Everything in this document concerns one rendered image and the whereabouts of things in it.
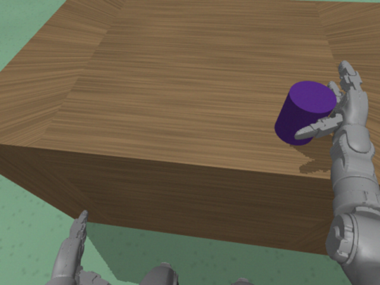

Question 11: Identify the right robot arm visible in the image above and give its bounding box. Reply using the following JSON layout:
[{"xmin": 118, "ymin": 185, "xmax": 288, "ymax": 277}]
[{"xmin": 325, "ymin": 124, "xmax": 380, "ymax": 285}]

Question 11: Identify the right robot hand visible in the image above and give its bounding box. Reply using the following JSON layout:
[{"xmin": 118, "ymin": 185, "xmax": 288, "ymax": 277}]
[{"xmin": 294, "ymin": 61, "xmax": 369, "ymax": 140}]

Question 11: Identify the left robot hand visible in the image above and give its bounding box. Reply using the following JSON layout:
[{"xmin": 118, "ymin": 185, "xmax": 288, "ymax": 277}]
[{"xmin": 51, "ymin": 210, "xmax": 111, "ymax": 285}]

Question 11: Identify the can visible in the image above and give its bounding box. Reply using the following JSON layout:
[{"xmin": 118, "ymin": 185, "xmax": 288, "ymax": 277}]
[{"xmin": 274, "ymin": 81, "xmax": 337, "ymax": 145}]

